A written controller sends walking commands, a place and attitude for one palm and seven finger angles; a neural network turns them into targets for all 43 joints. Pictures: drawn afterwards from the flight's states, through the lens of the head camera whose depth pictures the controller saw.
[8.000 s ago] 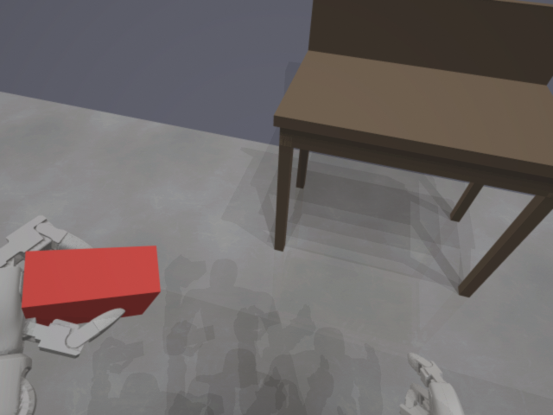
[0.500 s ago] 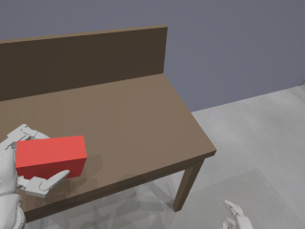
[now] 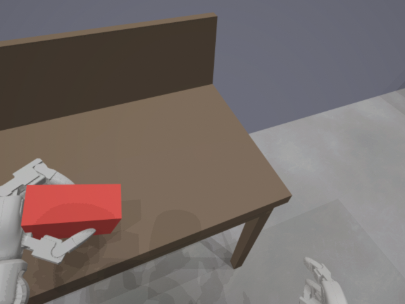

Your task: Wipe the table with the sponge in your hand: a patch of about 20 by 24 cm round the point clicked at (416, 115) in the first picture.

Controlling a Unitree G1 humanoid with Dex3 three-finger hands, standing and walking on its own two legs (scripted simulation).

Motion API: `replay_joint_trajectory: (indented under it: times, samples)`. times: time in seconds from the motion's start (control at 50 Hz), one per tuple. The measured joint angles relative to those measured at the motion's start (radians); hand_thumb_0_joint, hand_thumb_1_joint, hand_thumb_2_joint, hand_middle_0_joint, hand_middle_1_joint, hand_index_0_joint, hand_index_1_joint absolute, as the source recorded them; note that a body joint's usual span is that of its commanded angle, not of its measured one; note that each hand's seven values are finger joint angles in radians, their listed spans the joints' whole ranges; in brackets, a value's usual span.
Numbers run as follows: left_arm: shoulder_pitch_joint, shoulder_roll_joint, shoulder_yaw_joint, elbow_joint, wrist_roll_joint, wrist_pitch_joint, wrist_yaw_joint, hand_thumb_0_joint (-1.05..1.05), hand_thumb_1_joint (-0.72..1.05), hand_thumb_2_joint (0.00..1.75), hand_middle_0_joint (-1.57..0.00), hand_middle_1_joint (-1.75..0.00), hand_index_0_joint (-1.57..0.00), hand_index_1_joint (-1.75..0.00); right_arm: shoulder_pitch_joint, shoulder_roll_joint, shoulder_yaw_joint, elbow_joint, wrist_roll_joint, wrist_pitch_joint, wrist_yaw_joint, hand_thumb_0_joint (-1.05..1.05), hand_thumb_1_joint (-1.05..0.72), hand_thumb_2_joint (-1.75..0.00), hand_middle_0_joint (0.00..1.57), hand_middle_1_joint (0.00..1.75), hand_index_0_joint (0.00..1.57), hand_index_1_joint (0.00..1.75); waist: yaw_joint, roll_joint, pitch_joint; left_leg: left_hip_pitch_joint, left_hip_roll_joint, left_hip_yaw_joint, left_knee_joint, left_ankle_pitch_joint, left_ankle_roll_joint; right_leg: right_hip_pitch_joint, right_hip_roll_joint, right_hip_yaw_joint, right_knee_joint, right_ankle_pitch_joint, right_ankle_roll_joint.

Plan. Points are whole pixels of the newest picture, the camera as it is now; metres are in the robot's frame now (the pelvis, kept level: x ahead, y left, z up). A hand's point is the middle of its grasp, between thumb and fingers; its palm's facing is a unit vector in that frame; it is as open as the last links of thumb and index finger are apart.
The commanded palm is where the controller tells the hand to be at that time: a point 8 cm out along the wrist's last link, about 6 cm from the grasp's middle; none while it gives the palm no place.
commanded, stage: come to a stop and stand still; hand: left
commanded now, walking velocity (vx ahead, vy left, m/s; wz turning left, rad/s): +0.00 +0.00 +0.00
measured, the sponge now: (88, 212) +0.23 +0.20 +0.12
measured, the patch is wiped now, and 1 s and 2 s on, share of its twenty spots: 0.00 0.00 0.00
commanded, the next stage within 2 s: look again from close up in 1.88 s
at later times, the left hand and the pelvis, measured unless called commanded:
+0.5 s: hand (42, 199) +0.23 +0.26 +0.15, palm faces +0.34 -0.86 -0.38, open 9.6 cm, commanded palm +0.16 +0.29 +0.17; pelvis +0.00 +0.01 +0.00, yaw +0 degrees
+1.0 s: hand (32, 239) +0.17 +0.24 +0.15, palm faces +0.43 -0.84 -0.34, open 9.6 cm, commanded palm +0.11 +0.26 +0.17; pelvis -0.05 -0.02 +0.00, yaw +0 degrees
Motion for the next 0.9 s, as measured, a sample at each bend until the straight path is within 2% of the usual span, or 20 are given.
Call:
replay_joint_trajectory:
  times: [0.06,0.18,0.24,0.38,0.44,0.52,0.54,0.56,0.6,0.66,0.72,0.78,0.84,0.9]
  samples:
    - [0.015,0.023,-0.021,-0.021,0.010,-0.002,-0.011,0.00,-0.45,1.00,-0.82,-1.33,-0.81,-1.33,-0.008,0.028,0.015,0.005,-0.003,0.001,-0.013,0.02,-0.91,-0.90,0.20,0.30,0.20,0.30,0.002,-0.037,0.006,0.010,-0.008,-0.004,0.002,-0.010,0.005,0.008,-0.008,-0.004,0.010,-0.016,0.005]
    - [-0.089,0.089,0.077,-0.032,0.002,0.006,0.011,0.00,-0.45,1.00,-0.82,-1.33,-0.81,-1.33,-0.051,0.064,0.037,-0.022,-0.006,-0.010,-0.017,0.02,-0.91,-0.90,0.20,0.30,0.20,0.30,0.011,-0.079,0.028,0.014,-0.015,-0.012,0.019,-0.024,0.011,0.022,-0.015,-0.012,0.013,-0.025,0.012]
    - [-0.115,0.083,0.102,-0.073,-0.002,-0.002,0.024,0.00,-0.45,1.00,-0.82,-1.33,-0.81,-1.33,-0.078,0.070,0.040,-0.036,-0.011,-0.019,-0.003,0.02,-0.91,-0.90,0.20,0.30,0.20,0.30,0.013,-0.082,0.030,0.018,-0.020,-0.003,0.018,-0.026,0.017,0.018,-0.020,-0.002,0.021,-0.025,0.017]
    - [-0.061,0.053,0.058,-0.100,0.005,0.003,0.000,0.00,-0.45,1.00,-0.82,-1.33,-0.80,-1.33,-0.091,0.090,0.043,-0.072,-0.018,0.009,0.024,0.01,-0.91,-0.90,0.20,0.30,0.21,0.30,0.009,-0.070,0.019,0.027,-0.034,0.019,0.001,-0.020,0.025,0.001,-0.037,0.006,0.053,-0.040,0.010]
    - [-0.045,0.058,0.057,-0.070,0.004,0.025,-0.006,0.00,-0.45,1.00,-0.82,-1.33,-0.80,-1.33,-0.083,0.096,0.051,-0.071,-0.016,0.030,0.020,0.01,-0.90,-0.90,0.20,0.30,0.21,0.30,0.004,-0.059,0.026,0.021,-0.021,0.012,0.009,-0.019,0.017,0.013,-0.025,-0.002,0.024,-0.025,0.025]
    - [-0.047,0.059,0.067,-0.063,-0.001,0.045,0.002,0.00,-0.45,1.00,-0.82,-1.33,-0.80,-1.33,-0.062,0.089,0.054,-0.059,-0.010,0.041,0.010,0.01,-0.90,-0.90,0.21,0.30,0.21,0.30,0.001,-0.053,0.042,0.008,-0.001,-0.006,0.018,-0.011,0.003,0.023,-0.005,-0.021,-0.008,0.002,0.007]
    - [-0.097,0.089,0.081,-0.059,0.049,0.044,-0.020,0.00,-0.45,1.00,-0.82,-1.33,-0.81,-1.33,-0.043,0.085,0.044,-0.061,-0.026,0.021,0.006,0.01,-0.90,-0.90,0.21,0.30,0.21,0.30,0.019,-0.053,0.047,-0.010,0.005,-0.012,0.033,-0.011,0.001,0.012,0.000,-0.027,-0.004,0.004,0.003]
    - [-0.172,0.131,0.103,-0.020,0.070,0.011,-0.041,0.00,-0.45,1.00,-0.82,-1.33,-0.81,-1.33,-0.030,0.082,0.037,-0.048,-0.033,0.000,0.004,0.01,-0.91,-0.90,0.21,0.30,0.21,0.30,0.037,-0.060,0.052,-0.029,0.006,-0.017,0.042,-0.009,-0.001,-0.007,0.001,-0.033,0.009,0.004,-0.003]
    - [-0.258,0.164,0.152,0.034,0.046,-0.015,-0.035,0.00,-0.45,1.00,-0.82,-1.33,-0.80,-1.33,-0.031,0.071,0.039,-0.026,-0.030,-0.007,0.012,0.01,-0.91,-0.90,0.20,0.30,0.21,0.30,0.047,-0.064,0.068,-0.037,0.009,-0.017,0.040,0.004,-0.007,-0.021,0.004,-0.033,0.016,0.011,-0.014]
    - [-0.223,0.109,0.174,0.024,0.002,-0.012,-0.003,0.00,-0.45,1.00,-0.82,-1.33,-0.80,-1.33,-0.028,0.042,0.021,-0.030,-0.018,-0.019,0.031,0.01,-0.90,-0.90,0.21,0.30,0.21,0.30,0.020,-0.036,0.068,-0.037,0.009,0.000,0.039,0.015,-0.009,-0.038,0.002,-0.018,0.039,0.014,-0.015]
    - [-0.091,0.037,0.099,-0.032,-0.010,-0.018,0.000,0.00,-0.45,1.00,-0.82,-1.33,-0.80,-1.33,-0.016,0.013,0.003,-0.033,-0.007,-0.022,0.034,0.02,-0.91,-0.90,0.20,0.30,0.21,0.30,-0.013,0.006,0.045,-0.031,0.008,0.010,0.044,0.014,-0.005,-0.039,0.001,-0.007,0.051,0.013,-0.010]
    - [0.021,0.016,0.019,-0.039,-0.010,-0.025,-0.016,0.00,-0.45,1.00,-0.82,-1.33,-0.80,-1.34,-0.001,0.008,-0.003,-0.023,0.001,-0.009,0.014,0.02,-0.91,-0.90,0.20,0.30,0.20,0.30,-0.031,0.021,0.015,-0.023,0.009,0.011,0.039,0.018,-0.008,-0.033,0.002,-0.007,0.053,0.014,-0.013]
    - [0.051,0.038,0.009,0.005,-0.009,-0.018,-0.022,0.00,-0.45,1.00,-0.82,-1.33,-0.80,-1.34,0.016,0.016,0.002,-0.011,0.006,0.003,-0.016,0.02,-0.91,-0.90,0.20,0.30,0.20,0.30,-0.029,0.009,-0.008,-0.026,0.013,-0.002,0.037,0.024,-0.015,-0.030,0.008,-0.016,0.043,0.021,-0.022]
    - [0.010,0.050,0.038,0.058,-0.005,-0.009,-0.008,0.00,-0.45,1.00,-0.82,-1.33,-0.80,-1.34,0.030,0.019,0.011,-0.005,0.005,0.000,-0.036,0.02,-0.91,-0.90,0.20,0.30,0.20,0.30,-0.008,-0.008,-0.014,-0.038,0.015,-0.022,0.045,0.002,-0.017,-0.032,0.018,-0.024,0.032,0.016,-0.027]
